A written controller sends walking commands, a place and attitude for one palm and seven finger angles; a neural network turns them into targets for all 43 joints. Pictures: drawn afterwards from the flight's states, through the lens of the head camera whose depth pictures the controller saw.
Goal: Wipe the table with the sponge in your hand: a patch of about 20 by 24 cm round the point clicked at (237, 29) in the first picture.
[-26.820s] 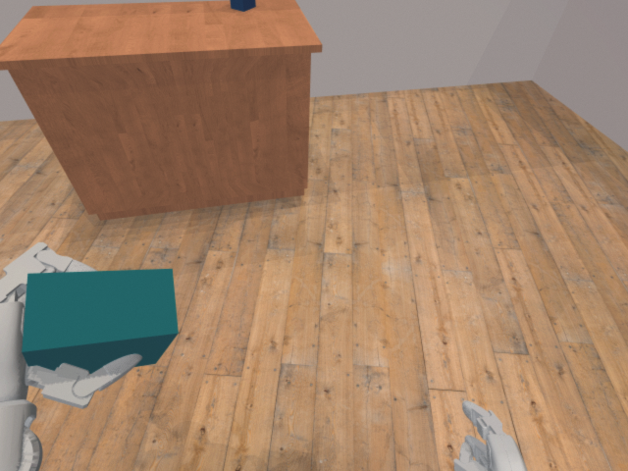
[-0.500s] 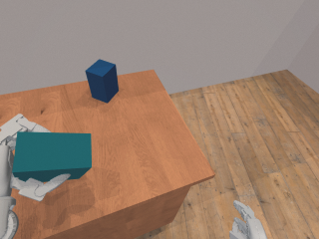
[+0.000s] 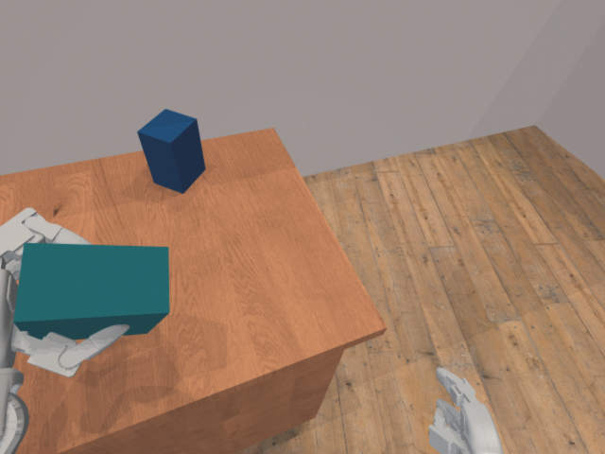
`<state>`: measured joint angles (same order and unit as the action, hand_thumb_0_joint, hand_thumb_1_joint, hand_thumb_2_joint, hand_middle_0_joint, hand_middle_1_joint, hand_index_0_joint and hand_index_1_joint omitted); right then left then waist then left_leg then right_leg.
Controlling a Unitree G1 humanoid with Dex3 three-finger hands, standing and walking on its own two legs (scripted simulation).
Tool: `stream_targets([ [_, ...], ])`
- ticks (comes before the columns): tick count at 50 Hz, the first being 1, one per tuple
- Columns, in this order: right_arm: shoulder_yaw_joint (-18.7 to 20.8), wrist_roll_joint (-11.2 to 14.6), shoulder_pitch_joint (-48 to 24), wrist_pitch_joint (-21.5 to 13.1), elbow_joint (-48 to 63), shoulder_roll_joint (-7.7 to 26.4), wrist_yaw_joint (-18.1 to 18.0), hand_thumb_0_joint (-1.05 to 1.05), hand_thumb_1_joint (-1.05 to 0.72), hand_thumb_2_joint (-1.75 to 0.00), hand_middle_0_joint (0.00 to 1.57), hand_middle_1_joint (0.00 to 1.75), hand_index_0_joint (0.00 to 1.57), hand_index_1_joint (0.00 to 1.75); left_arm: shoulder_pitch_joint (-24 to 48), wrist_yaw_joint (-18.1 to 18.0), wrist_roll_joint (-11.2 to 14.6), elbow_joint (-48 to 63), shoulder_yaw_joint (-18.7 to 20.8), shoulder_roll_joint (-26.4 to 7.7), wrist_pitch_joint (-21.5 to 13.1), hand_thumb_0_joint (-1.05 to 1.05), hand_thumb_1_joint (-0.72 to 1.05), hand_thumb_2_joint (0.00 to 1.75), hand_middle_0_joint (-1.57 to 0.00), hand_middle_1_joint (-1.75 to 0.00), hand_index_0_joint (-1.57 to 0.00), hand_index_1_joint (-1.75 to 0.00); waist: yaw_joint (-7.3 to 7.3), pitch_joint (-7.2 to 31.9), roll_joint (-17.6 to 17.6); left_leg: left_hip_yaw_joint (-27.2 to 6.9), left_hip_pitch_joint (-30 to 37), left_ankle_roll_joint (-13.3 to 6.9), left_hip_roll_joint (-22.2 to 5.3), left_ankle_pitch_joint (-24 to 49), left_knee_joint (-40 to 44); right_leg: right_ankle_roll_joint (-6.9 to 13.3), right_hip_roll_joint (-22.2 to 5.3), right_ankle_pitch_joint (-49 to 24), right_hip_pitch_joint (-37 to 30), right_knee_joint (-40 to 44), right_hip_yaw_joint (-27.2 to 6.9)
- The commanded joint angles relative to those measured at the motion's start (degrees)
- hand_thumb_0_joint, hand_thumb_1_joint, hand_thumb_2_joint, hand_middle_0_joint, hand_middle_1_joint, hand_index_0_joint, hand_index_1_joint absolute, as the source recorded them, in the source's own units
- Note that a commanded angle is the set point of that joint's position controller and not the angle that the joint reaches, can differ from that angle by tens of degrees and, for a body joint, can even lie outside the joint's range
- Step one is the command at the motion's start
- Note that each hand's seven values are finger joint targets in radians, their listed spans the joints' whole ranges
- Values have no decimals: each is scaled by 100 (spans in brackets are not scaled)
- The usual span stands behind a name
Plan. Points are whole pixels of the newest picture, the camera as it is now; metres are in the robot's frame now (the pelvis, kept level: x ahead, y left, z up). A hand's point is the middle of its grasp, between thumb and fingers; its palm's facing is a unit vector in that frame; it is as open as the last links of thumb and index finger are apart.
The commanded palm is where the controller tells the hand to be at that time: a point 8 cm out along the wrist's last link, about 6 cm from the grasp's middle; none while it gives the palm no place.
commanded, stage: shuffle to correct the standing spot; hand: left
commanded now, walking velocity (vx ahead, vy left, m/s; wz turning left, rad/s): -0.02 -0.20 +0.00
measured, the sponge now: (116, 296) +0.24 +0.22 +0.14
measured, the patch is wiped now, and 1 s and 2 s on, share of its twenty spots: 0.00 0.00 0.00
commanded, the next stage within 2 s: none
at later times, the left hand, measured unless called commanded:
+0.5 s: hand (129, 295) +0.23 +0.19 +0.16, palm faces +0.31 -0.88 -0.37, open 10.2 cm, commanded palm +0.17 +0.24 +0.17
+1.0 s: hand (119, 295) +0.22 +0.20 +0.16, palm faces +0.30 -0.86 -0.41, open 10.2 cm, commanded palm +0.17 +0.24 +0.17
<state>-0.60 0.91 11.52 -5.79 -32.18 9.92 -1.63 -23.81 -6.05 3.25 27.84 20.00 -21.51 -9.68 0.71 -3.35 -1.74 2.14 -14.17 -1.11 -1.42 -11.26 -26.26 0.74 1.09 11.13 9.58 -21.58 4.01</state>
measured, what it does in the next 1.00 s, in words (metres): stands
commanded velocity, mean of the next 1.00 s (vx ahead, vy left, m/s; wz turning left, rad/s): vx -0.03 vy -0.20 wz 0.00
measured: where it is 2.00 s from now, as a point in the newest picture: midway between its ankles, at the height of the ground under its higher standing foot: outside the picture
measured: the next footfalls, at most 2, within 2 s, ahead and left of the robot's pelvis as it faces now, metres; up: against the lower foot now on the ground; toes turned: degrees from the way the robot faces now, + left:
none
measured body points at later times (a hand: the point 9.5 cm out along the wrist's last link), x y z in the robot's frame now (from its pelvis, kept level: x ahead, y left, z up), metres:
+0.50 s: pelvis +0.01 -0.04 -0.01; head +0.03 -0.03 +0.44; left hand +0.21 +0.24 +0.18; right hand +0.17 -0.29 -0.08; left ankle +0.03 +0.10 -0.74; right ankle +0.01 -0.11 -0.74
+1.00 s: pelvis +0.00 -0.04 -0.01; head +0.04 -0.02 +0.44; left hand +0.20 +0.24 +0.18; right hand +0.18 -0.27 -0.08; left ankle +0.03 +0.10 -0.74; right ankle +0.01 -0.11 -0.74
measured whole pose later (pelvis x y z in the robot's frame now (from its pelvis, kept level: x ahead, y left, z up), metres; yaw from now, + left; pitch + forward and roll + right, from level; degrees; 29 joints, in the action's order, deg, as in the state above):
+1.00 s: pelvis +0.00 -0.04 -0.01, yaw +0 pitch +0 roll -2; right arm 0.4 1.1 10.9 -3.6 -31.7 10.4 -2.1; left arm -27.5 -4.9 5.6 32.8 21.3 -24.3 -7.6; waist 0.3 -4.0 -0.4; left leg 0.5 -16.7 2.1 -4.9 -13.7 -30.7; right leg 3.9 4.5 13.4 11.6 -24.9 5.3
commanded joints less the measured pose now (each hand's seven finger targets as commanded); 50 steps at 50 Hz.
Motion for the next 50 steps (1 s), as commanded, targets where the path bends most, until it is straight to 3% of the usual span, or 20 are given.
stream_targets([
  [1, 346, 26, -446, -279, 893, 817, -53, 0, -90, -90, 20, 30, 20, 30, 271, -79, 72, 1429, 655, -937, -346, 0, 10, 130, -120, -160, -120, -160, -26, 942, 758, -754, 180, -50, -797, 370, 575, 1, -392, -426, -262, 132, -355],
  [7, 384, 28, -437, -213, 902, 837, -69, 0, -90, -90, 20, 30, 20, 30, 131, -29, 149, 1405, 731, -991, -262, 0, 10, 130, -120, -160, -120, -160, -27, 981, 584, -626, 224, -66, -837, 723, 239, 14, -462, -711, -183, 152, -432],
  [9, 379, 57, -500, -213, 895, 819, -73, 0, -90, -90, 20, 30, 20, 30, 64, -34, 175, 1425, 753, -1013, -225, 0, 10, 130, -120, -160, -120, -160, -41, 974, 630, -529, 298, -61, -784, 630, 153, 42, -470, -721, -39, 177, -487],
  [10, 364, 33, -453, -193, 886, 815, -84, 0, -90, -90, 20, 30, 20, 30, 45, -15, 198, 1314, 665, -912, -208, 0, 10, 130, -120, -160, -120, -160, -47, 946, 513, -535, 213, -67, -778, 499, 132, 45, -479, -674, -44, 184, -492],
  [18, 419, 41, -437, -131, 876, 831, -125, 0, -90, -90, 20, 30, 20, 30, 125, -48, 256, 1547, 778, -1086, -135, 0, 10, 130, -120, -160, -120, -160, -70, 973, 168, -323, 168, -38, -544, 74, -457, 178, -777, -677, 208, 246, -836],
  [19, 408, 70, -473, -132, 846, 828, -128, 0, -90, -90, 20, 30, 20, 30, 85, -84, 265, 1634, 792, -1123, -115, 0, 10, 130, -120, -160, -120, -160, -95, 1043, 247, -347, 278, -38, -515, 137, -464, 246, -798, -681, 284, 226, -896],
  [23, 413, 45, -450, -104, 859, 836, -136, 0, -90, -90, 20, 30, 20, 30, 22, -71, 284, 1574, 828, -1124, -124, 0, 10, 130, -120, -160, -120, -160, -85, 850, 199, -351, 79, -57, -553, 82, -524, 162, -808, -598, 331, 225, -850],
  [24, 403, 65, -492, -97, 826, 838, -140, 0, -90, -90, 20, 30, 20, 30, -61, -101, 287, 1598, 854, -1157, -113, 0, 10, 130, -120, -160, -120, -160, -97, 906, 369, -404, 142, -62, -560, 155, -444, 222, -800, -573, 354, 171, -865],
  [29, 407, 43, -494, -88, 831, 854, -153, 0, -90, -90, 20, 30, 20, 30, -202, -62, 279, 1541, 903, -1187, -132, 0, 10, 130, -120, -160, -120, -160, -73, 891, 558, -513, 60, -120, -771, 578, -206, 30, -605, -856, 145, -4, -671],
  [33, 438, 38, -400, -62, 849, 878, -134, 0, -90, -90, 20, 30, 20, 30, -132, -6, 268, 1480, 867, -1131, -133, 0, 10, 130, -120, -160, -120, -160, -62, 959, 408, -463, 15, -114, -795, 706, -321, -44, -607, -1052, -40, 14, -629],
  [39, 412, 47, -475, -92, 877, 856, -135, 0, -90, -90, 20, 30, 20, 30, -163, -15, 277, 1726, 837, -1182, -121, 0, 10, 130, -120, -160, -120, -160, -77, 1039, 641, -567, 216, -121, -863, 884, -152, 23, -567, -1062, 2, -67, -608],
  [43, 424, 32, -405, -85, 889, 859, -130, 0, -90, -90, 20, 30, 20, 30, -65, -12, 265, 1800, 868, -1202, -145, 0, 10, 130, -120, -160, -120, -160, -64, 1069, 606, -630, 147, -113, -917, 955, -144, 41, -555, -1042, -140, -62, -558],
  [46, 411, 32, -404, -92, 889, 858, -138, 0, -90, -90, 20, 30, 20, 30, -62, -21, 267, 1823, 862, -1201, -155, 0, 10, 130, -120, -160, -120, -160, -72, 1046, 832, -708, 138, -118, -980, 912, 12, 60, -501, -860, -135, -84, -496],
  [50, 384, 48, -394, -70, 887, 833, -129, 0, -90, -90, 20, 30, 20, 30, -240, -10, 277, 1528, 831, -1107, -114, 0, 10, 130, -120, -160, -120, -160, -78, 942, 666, -711, 40, -120, -980, 594, 105, 41, -488, -634, -133, 22, -468],
])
